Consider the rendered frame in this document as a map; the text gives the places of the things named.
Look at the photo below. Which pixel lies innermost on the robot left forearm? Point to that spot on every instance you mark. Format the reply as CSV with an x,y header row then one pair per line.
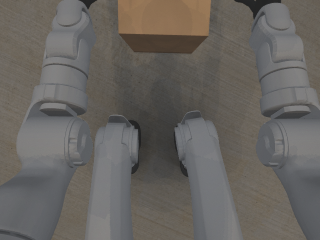
x,y
65,67

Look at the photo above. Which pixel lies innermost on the carton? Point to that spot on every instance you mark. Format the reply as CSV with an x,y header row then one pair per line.
x,y
164,26

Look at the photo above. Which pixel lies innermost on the robot right forearm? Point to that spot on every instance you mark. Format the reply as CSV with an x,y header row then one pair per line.
x,y
281,66

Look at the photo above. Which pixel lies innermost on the robot right hand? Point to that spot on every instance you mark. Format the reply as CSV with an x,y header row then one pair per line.
x,y
255,6

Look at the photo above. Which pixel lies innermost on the right robot shin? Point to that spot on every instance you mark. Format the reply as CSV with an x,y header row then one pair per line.
x,y
210,126

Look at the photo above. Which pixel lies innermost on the right robot thigh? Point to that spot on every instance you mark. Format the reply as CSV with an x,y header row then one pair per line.
x,y
213,208

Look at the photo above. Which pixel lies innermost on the robot left upper arm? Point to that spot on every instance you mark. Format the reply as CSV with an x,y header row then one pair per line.
x,y
50,149

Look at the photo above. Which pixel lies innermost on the robot right upper arm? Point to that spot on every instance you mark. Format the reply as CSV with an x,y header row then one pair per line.
x,y
291,147

